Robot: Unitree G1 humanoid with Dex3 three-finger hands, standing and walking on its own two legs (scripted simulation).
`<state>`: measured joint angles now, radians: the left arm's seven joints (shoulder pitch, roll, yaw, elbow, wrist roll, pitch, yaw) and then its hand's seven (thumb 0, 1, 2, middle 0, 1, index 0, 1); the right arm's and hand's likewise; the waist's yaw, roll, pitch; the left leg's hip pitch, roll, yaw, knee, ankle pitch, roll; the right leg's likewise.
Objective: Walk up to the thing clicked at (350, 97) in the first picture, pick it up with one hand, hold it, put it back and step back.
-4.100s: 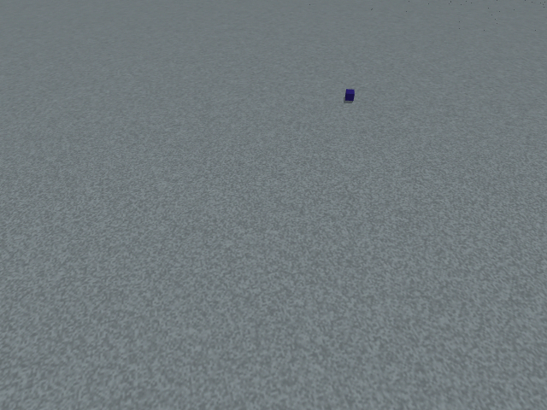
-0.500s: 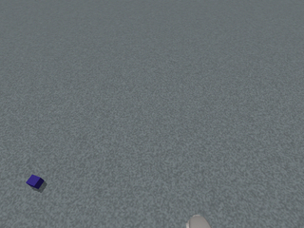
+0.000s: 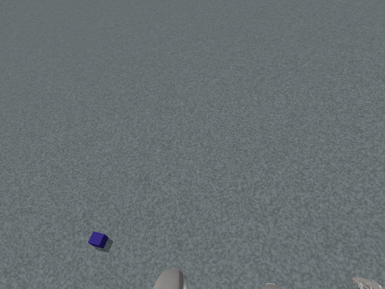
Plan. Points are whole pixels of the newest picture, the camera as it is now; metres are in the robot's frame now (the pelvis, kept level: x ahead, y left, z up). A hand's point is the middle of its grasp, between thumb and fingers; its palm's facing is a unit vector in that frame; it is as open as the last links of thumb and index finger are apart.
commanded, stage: walk up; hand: left
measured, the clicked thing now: (98, 239) +0.46 +0.62 -0.71
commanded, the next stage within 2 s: none
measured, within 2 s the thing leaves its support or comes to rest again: neither
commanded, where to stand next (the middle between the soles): -0.02 +0.53 m, yaw -16 degrees
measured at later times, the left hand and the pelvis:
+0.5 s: hand out of the picture +0.05 +0.50 -0.12, palm faces -0.17 -0.81 -0.56, open 7.4 cm; pelvis -0.04 +0.22 -0.01, yaw -6 degrees
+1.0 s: hand out of the picture +0.04 +0.77 -0.14, palm faces -0.15 -0.81 -0.56, open 7.4 cm; pelvis -0.10 +0.46 -0.01, yaw -9 degrees
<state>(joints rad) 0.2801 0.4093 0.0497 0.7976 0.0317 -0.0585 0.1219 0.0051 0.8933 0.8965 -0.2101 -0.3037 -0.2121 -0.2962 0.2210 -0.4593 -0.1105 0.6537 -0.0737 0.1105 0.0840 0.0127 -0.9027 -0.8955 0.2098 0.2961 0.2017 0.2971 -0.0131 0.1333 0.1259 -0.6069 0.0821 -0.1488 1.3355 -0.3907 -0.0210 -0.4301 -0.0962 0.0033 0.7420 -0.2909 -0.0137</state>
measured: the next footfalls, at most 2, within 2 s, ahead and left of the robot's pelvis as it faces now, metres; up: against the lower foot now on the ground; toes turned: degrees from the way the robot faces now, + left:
left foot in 0.12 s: +0.04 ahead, +0.29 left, +0.00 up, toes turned -2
right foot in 0.40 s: +0.06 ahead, +0.12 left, +0.00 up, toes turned -10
